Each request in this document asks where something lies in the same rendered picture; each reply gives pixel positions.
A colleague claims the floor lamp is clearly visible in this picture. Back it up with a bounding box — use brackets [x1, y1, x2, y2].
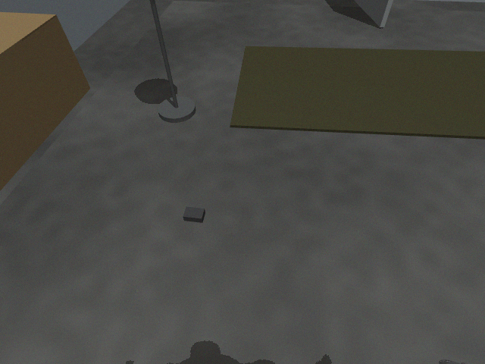
[150, 0, 196, 123]

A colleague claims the small box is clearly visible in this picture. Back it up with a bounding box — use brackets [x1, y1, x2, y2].
[183, 207, 205, 223]

